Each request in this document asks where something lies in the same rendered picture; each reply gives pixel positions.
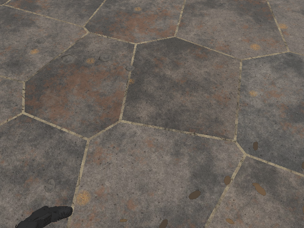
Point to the robot left hand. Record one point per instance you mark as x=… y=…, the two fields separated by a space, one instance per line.
x=45 y=215

